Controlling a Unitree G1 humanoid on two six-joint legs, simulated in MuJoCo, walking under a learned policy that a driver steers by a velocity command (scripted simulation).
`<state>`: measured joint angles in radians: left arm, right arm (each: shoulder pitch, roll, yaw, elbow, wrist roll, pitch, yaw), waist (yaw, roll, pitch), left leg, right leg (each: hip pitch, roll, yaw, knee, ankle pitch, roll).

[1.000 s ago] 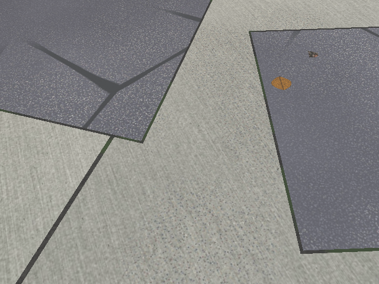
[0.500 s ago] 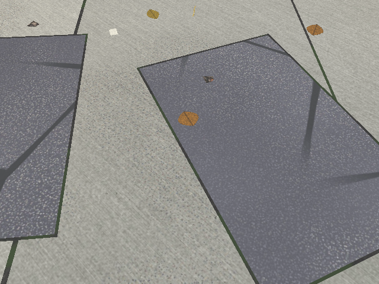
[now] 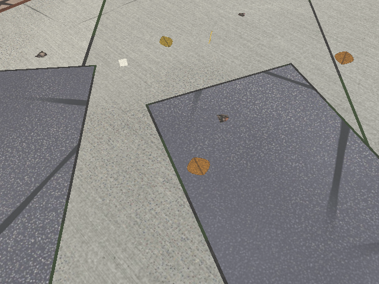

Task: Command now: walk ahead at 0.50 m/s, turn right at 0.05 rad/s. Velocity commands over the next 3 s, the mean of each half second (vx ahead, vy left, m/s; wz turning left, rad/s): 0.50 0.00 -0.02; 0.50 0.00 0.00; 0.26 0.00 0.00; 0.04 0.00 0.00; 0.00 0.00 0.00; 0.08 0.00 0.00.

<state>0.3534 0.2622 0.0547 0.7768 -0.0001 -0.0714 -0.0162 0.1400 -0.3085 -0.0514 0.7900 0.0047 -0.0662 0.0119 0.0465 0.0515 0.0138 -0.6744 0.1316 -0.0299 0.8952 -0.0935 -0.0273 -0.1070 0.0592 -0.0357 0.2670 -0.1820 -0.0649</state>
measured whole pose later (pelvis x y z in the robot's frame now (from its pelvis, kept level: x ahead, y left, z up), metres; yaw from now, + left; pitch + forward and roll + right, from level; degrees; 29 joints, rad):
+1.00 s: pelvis +0.57 +0.00 +0.00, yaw +1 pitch +1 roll -1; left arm 0.29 0.26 0.05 0.87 0.00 -0.09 -0.02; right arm 0.19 -0.31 -0.05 0.84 0.01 -0.07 0.00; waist 0.03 0.05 0.02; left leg -0.58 0.11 -0.03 1.03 -0.25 0.01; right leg -0.18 0.06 -0.05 0.31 -0.15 -0.07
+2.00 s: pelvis +0.83 +0.02 -0.01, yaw +1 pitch -1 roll +0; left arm 0.19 0.21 0.03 1.07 0.00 -0.01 0.03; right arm 0.13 -0.24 -0.03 1.02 0.00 0.01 -0.02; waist 0.00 0.00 0.04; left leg -0.24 0.00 0.02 0.48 -0.22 0.00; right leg -0.16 -0.02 0.00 0.49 -0.31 0.01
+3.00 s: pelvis +0.86 +0.03 -0.02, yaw +1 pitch +0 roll +0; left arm 0.39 0.20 0.03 1.11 -0.02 -0.05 0.04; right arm 0.27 -0.21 -0.04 1.12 0.02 -0.04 -0.02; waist 0.01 -0.01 -0.02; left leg -0.30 0.00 0.02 0.65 -0.43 0.06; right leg -0.17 -0.02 0.01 0.56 -0.40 -0.03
